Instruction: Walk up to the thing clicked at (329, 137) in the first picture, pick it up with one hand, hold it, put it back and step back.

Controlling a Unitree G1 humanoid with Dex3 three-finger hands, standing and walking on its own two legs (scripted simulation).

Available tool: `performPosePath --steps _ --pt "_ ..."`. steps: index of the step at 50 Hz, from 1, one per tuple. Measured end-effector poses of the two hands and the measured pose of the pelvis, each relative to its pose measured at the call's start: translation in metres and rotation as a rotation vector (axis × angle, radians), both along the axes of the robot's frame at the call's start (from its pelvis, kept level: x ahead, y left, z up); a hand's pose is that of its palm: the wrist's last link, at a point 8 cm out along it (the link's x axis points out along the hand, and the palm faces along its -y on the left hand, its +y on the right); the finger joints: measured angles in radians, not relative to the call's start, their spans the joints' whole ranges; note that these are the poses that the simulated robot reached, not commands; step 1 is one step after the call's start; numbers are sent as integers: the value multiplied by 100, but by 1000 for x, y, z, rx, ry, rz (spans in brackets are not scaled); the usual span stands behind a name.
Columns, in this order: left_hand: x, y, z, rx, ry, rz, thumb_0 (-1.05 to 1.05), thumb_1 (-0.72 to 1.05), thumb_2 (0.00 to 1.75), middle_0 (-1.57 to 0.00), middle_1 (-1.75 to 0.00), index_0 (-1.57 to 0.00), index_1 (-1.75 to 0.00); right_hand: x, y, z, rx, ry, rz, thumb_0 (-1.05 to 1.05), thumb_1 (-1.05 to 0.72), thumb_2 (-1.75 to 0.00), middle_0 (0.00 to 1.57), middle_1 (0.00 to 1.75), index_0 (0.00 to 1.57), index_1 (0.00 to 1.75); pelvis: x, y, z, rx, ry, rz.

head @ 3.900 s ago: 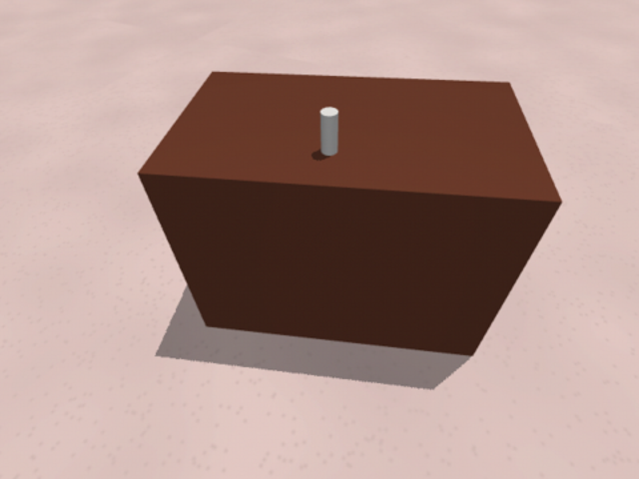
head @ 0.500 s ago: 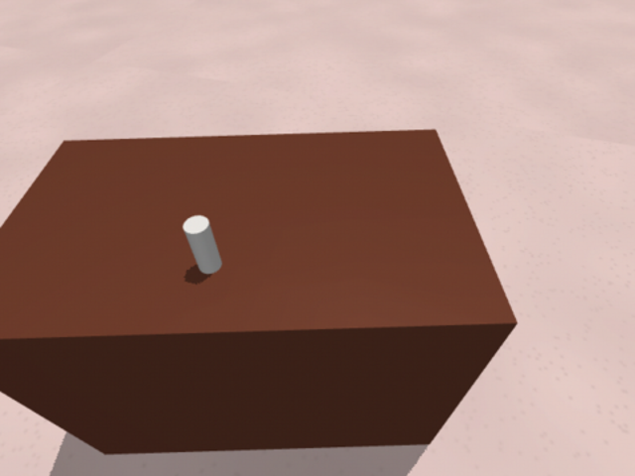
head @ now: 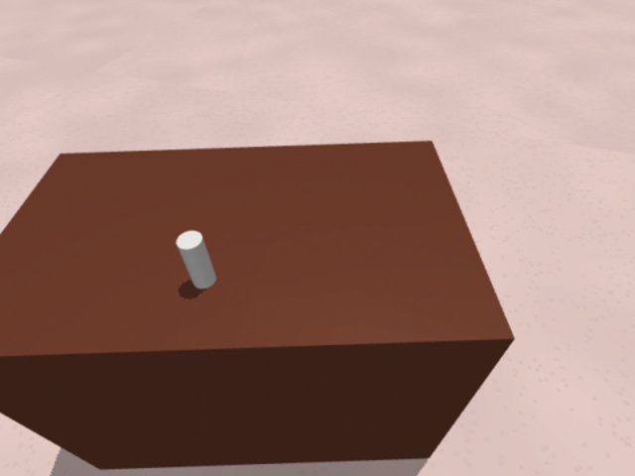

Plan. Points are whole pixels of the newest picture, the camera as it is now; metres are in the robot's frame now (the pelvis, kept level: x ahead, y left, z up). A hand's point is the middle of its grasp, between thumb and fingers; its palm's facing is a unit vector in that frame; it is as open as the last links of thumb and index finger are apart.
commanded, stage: stand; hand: left
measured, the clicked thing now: (197, 260) +0.48 +0.23 -0.03
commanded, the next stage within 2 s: rise first in 1.92 s
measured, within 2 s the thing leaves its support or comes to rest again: neither
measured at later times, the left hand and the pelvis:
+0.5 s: hand out of the picture +0.10 +0.24 -0.15, palm faces -0.03 -0.94 -0.34, open 7.4 cm; pelvis +0.01 -0.01 +0.00, yaw +0 degrees
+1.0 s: hand out of the picture +0.09 +0.24 -0.16, palm faces -0.04 -0.94 -0.34, open 7.4 cm; pelvis +0.02 -0.01 +0.00, yaw -1 degrees
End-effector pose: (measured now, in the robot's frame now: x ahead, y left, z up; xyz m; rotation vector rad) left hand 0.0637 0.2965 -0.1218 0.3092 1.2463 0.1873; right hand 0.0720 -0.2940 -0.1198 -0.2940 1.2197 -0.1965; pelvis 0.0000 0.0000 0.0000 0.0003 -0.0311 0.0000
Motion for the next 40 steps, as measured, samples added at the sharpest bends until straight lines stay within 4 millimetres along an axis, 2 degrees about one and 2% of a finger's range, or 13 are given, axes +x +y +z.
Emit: performPosePath --steps 23,40 --pt "32 -9 5 6 -41 -19 1 91 90 -20 -30 -20 -30 13 -13 3 -16 -6 -16 1 -90 -90 20 30 20 30 14 -8 1 -1 -4 -8" --pt "26 -9 3 9 -16 -13 1 91 90 -20 -30 -20 -30 7 -13 1 -12 18 -16 1 -90 -90 20 30 20 30 15 -10 1 0 -2 -10"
